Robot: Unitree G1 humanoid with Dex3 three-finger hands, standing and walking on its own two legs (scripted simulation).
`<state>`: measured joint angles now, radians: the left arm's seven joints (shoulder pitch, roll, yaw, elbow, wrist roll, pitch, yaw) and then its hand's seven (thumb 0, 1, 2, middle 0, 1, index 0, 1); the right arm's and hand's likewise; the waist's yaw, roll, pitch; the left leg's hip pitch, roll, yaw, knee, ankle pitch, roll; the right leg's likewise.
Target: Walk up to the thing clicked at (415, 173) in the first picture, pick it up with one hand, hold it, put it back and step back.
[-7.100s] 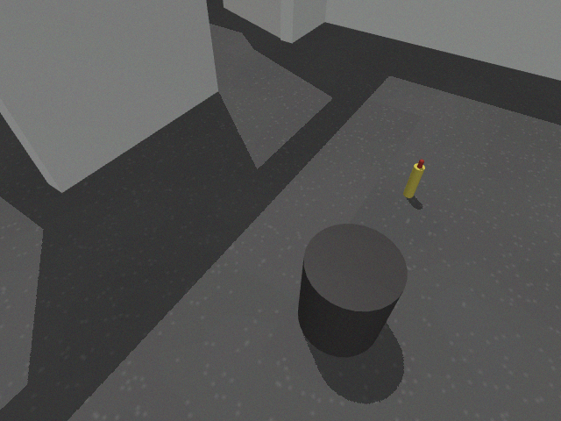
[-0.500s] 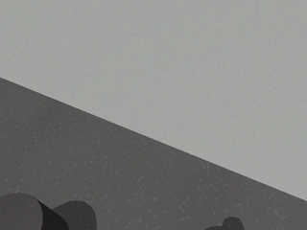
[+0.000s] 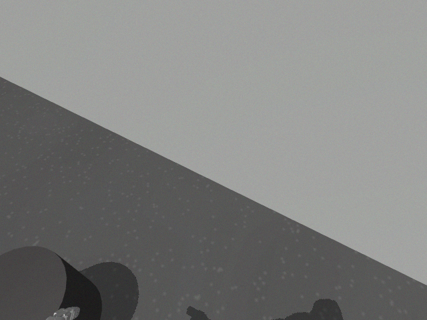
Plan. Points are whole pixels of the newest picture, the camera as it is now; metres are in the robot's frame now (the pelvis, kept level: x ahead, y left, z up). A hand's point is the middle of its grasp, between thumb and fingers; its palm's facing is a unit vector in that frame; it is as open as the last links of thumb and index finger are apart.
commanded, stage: walk up
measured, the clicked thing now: out of the picture +0.63 +1.28 -0.66
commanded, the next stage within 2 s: none
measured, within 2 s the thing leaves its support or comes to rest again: neither
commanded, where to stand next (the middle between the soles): +0.04 +0.01 m, yaw +139 degrees
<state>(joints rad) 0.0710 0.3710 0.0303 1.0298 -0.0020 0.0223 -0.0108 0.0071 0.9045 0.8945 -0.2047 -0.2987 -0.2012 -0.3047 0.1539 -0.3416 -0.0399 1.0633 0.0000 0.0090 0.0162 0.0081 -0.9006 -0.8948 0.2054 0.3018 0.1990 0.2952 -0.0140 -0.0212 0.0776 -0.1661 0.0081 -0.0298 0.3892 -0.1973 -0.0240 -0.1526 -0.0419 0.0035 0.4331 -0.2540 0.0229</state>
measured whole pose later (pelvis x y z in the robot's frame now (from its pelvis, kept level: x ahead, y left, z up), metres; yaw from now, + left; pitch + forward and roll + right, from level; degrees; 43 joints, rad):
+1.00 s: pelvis +0.01 -0.07 +0.00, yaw +46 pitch -1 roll +1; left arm 0.21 0.37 0.07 0.76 0.04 0.03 -0.05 0.01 0.90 0.89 -0.20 -0.30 -0.20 -0.30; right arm 0.26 -0.39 -0.05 0.73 -0.01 0.06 0.05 0.01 -0.90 -0.89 0.20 0.30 0.20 0.30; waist 0.05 0.00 0.08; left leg -0.42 0.02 -0.04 0.89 -0.34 -0.02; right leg -0.17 -0.02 -0.17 0.47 -0.28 -0.07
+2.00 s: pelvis +0.07 -0.08 -0.03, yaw +99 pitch -1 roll -1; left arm 0.28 0.46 0.07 0.74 0.04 0.01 -0.05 0.01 0.90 0.89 -0.21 -0.30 -0.20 -0.30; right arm 0.27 -0.42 -0.09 0.72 -0.03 0.05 0.07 0.01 -0.90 -0.89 0.21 0.30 0.20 0.30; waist 0.06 -0.04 0.10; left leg -0.35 0.05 0.04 0.71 -0.35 0.00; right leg -0.28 -0.19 -0.34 0.70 -0.36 0.00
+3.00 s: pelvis +0.06 -0.07 -0.03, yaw +134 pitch -2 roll +0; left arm 0.27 0.43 0.06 0.84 0.00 0.05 -0.03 0.01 0.91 0.89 -0.20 -0.30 -0.20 -0.30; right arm 0.29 -0.39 -0.03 0.83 -0.02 -0.04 -0.03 0.01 -0.90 -0.89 0.21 0.30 0.20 0.30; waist 0.02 -0.09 0.10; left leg -0.36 -0.05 -0.07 0.70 -0.31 0.01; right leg -0.44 -0.10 -0.02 0.97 -0.50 -0.01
